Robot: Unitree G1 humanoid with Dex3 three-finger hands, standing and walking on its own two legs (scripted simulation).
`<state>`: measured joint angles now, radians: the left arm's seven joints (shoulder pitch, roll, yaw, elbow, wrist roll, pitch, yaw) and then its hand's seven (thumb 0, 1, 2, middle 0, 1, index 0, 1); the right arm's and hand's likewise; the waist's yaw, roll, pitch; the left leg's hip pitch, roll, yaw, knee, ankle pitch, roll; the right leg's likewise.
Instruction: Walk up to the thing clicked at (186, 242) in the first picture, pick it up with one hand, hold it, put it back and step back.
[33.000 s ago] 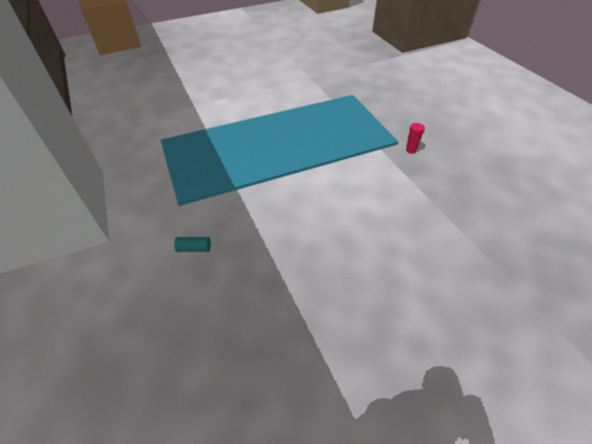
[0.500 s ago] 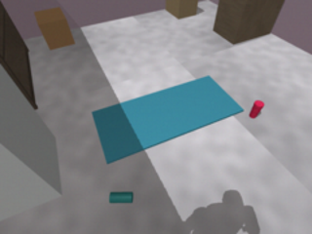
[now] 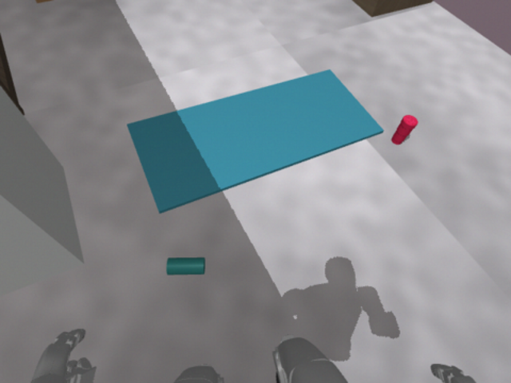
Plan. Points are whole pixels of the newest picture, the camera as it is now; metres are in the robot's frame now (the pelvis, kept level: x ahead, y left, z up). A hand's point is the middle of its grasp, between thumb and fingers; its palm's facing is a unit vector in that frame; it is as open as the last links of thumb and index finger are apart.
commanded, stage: step back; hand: left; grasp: from above
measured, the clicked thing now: (186, 266) +0.52 +0.20 -0.73
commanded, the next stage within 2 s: none
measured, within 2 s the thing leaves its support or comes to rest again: neither
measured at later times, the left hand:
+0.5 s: hand out of the picture +0.01 +0.23 -0.13, palm faces -0.07 -0.91 -0.40, open 7.3 cm
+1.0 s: hand out of the picture -0.16 +0.25 -0.15, palm faces -0.07 -0.92 -0.38, open 7.4 cm
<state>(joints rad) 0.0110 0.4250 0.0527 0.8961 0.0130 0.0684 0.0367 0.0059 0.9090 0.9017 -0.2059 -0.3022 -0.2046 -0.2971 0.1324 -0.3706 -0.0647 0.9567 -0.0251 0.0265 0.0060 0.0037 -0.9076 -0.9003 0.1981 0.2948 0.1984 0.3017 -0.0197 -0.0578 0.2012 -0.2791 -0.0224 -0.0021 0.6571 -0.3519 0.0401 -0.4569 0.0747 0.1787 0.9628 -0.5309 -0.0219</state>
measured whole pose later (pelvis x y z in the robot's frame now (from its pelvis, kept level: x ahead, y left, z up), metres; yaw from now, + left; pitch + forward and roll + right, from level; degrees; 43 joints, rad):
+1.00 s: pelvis -0.26 -0.03 +0.00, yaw -4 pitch -2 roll -1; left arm 0.19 0.41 0.09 0.83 0.02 0.07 0.01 0.01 0.91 0.90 -0.21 -0.30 -0.20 -0.30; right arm 0.12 -0.37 -0.05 0.81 -0.03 0.01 -0.01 0.01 -0.90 -0.90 0.20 0.30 0.20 0.30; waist 0.02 -0.03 0.19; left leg -0.37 0.05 0.01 0.60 -0.19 0.02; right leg -0.34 0.06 0.12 1.00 -0.52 0.03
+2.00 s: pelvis -0.59 -0.07 +0.00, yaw +2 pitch -3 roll +1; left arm 0.24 0.37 0.07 0.92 0.06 0.00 0.00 0.01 0.90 0.90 -0.21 -0.30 -0.21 -0.30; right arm 0.23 -0.42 -0.07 0.95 -0.03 0.05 0.01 0.01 -0.91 -0.90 0.20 0.29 0.20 0.30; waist 0.04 0.05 0.08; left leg -0.35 -0.03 -0.09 0.88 -0.48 -0.02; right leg -0.28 -0.02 -0.02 0.66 -0.34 -0.03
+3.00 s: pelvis -0.54 -0.04 +0.02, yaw +1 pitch -2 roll +0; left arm 0.07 0.37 0.00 1.08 0.00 -0.02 0.00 0.01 0.91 0.90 -0.21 -0.30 -0.20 -0.30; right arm 0.02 -0.33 -0.02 1.09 -0.01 -0.02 0.01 0.01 -0.91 -0.90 0.20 0.30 0.20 0.30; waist 0.02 0.00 0.07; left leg -0.18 0.01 0.04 0.45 -0.23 0.01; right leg -0.15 -0.03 0.03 0.44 -0.25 0.03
